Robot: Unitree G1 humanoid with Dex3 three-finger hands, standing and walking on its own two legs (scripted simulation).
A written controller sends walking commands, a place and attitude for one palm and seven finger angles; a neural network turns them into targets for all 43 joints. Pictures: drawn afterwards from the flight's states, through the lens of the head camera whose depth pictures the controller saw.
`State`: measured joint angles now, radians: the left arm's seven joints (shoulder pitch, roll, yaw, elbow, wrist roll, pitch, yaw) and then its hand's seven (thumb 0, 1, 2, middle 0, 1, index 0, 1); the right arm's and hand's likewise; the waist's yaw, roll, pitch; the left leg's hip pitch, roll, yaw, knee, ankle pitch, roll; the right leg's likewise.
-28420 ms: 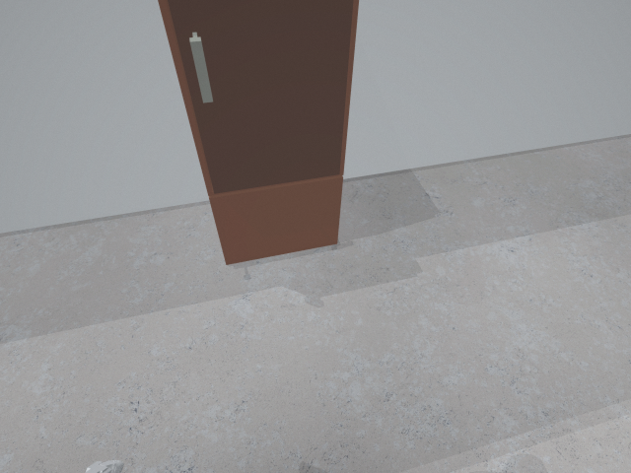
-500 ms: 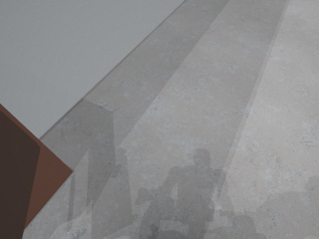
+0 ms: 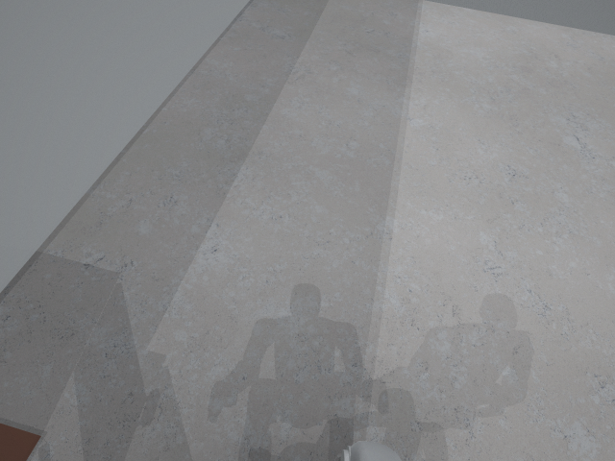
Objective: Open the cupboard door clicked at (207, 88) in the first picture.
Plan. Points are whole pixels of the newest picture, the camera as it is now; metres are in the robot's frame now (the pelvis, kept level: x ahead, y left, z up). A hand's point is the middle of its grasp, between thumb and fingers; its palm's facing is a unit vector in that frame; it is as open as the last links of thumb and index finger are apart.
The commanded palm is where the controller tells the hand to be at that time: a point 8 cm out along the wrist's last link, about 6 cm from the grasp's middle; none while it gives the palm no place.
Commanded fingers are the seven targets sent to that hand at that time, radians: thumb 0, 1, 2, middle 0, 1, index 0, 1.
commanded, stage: walk to a spot facing it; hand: left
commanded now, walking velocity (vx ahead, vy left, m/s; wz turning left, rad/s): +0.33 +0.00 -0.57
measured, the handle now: out of the picture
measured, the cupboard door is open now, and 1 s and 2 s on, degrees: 40 40 40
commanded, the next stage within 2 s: turn to face it in 0.80 s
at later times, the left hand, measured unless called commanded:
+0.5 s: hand (278, 326) +0.35 +0.07 -0.16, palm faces -0.20 -0.95 -0.23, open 7.1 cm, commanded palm none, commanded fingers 0.00 0.90 0.90 -0.20 -0.30 -0.20 -0.30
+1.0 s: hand (303, 259) +0.51 +0.04 -0.18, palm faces -0.24 -0.96 -0.14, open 7.4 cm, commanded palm none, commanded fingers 0.00 0.90 0.90 -0.20 -0.30 -0.20 -0.30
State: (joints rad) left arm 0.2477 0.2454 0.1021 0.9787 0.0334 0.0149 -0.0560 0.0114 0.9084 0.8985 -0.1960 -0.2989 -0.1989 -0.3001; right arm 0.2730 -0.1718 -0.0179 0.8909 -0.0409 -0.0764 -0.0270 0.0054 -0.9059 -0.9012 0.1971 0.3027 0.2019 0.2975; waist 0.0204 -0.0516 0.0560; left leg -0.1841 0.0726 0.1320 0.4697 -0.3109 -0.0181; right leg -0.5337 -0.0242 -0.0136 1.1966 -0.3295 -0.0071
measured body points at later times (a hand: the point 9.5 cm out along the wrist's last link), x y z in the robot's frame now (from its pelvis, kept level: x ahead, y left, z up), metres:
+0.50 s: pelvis +0.22 -0.10 +0.00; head +0.27 -0.12 +0.45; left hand +0.36 +0.12 -0.14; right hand +0.19 -0.33 -0.16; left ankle +0.28 +0.07 -0.66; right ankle +0.21 -0.14 -0.74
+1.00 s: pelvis +0.48 -0.13 -0.01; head +0.50 -0.13 +0.44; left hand +0.52 +0.09 -0.17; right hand +0.47 -0.37 -0.15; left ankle +0.52 -0.05 -0.74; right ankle +0.41 -0.23 -0.66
